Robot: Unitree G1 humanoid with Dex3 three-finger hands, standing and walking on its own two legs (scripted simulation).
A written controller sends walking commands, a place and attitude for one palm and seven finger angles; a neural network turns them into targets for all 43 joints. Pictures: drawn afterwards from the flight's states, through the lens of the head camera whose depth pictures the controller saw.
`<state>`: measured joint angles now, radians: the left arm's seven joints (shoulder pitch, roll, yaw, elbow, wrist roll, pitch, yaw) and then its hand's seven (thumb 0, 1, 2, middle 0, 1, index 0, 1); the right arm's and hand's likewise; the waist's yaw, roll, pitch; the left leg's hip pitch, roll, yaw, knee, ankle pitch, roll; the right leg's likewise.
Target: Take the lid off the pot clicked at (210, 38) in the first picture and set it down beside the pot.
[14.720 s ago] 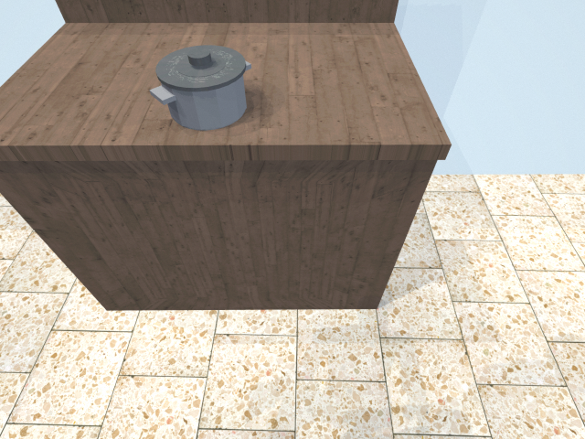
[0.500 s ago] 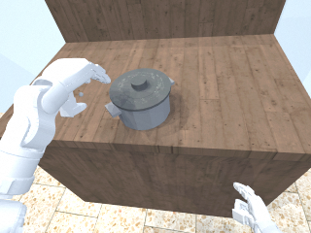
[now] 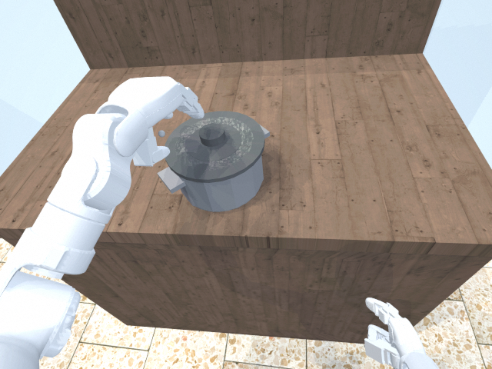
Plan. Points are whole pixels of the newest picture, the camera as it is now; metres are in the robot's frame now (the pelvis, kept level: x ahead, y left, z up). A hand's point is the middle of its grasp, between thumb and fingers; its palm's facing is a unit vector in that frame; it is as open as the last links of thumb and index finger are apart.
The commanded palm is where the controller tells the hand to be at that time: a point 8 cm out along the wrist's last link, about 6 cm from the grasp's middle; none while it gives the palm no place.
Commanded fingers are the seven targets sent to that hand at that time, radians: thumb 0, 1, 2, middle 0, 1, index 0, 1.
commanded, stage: move the open hand above the knob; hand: left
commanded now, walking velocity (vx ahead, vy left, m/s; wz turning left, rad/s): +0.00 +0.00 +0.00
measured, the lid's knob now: (212, 134) +0.46 +0.09 +0.14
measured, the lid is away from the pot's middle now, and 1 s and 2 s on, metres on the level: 0.00 0.00 0.00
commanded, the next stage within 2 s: lower the open fingers around the knob in 1.44 s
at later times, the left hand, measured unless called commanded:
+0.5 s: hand (196, 114) +0.43 +0.10 +0.21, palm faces -0.15 -0.06 -0.99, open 10.1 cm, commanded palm +0.41 +0.11 +0.28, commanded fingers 0.00 -0.35 1.55 -0.85 -0.08 -0.85 -0.08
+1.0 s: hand (194, 112) +0.44 +0.11 +0.21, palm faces -0.16 -0.07 -0.98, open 10.1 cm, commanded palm +0.41 +0.12 +0.28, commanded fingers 0.00 -0.35 1.55 -0.85 -0.08 -0.85 -0.08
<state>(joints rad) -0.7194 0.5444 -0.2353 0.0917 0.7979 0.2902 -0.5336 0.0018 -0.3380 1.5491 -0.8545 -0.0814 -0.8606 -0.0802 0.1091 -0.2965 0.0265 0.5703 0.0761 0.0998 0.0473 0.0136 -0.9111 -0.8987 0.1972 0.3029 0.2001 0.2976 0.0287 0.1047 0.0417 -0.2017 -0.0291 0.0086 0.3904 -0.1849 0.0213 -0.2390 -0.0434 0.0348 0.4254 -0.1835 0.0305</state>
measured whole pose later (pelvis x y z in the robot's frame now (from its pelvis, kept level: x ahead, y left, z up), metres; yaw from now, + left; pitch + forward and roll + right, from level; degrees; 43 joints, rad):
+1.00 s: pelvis +0.02 -0.01 +0.00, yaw +0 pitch +1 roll +1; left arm -0.88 0.45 -0.30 0.30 0.82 0.34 -0.49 0.00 -0.34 1.55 -0.85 -0.08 -0.86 -0.08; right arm 0.12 -0.29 0.02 0.59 0.08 0.11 0.05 0.01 -0.91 -0.90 0.20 0.30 0.20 0.30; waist 0.01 0.10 0.02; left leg -0.21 -0.02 0.01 0.39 -0.21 0.01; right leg -0.25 -0.03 0.04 0.43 -0.21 0.02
